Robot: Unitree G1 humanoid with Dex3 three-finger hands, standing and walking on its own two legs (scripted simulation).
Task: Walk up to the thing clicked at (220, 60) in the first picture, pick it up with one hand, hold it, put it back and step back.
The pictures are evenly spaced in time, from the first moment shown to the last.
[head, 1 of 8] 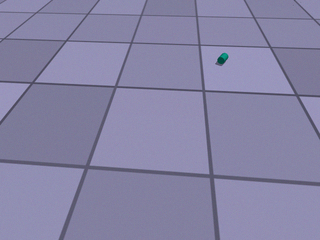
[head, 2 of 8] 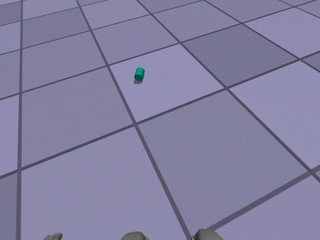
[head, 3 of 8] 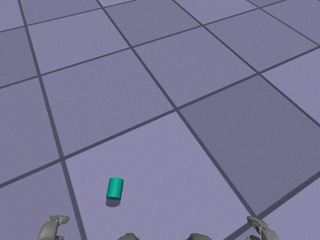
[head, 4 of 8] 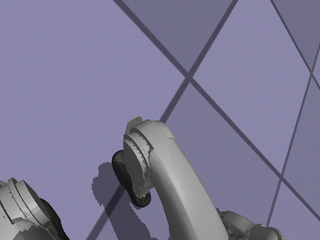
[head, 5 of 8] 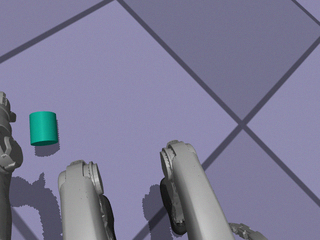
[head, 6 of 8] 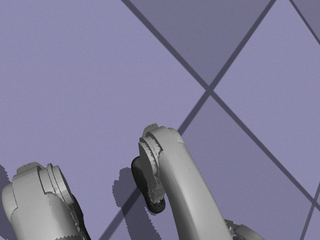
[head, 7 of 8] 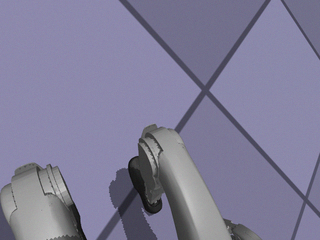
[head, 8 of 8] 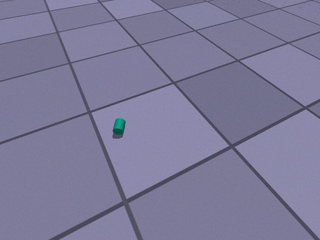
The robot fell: no
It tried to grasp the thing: no
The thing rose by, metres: 0.00
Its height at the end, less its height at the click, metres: +0.00
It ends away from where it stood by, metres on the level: 0.08
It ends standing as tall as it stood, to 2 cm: yes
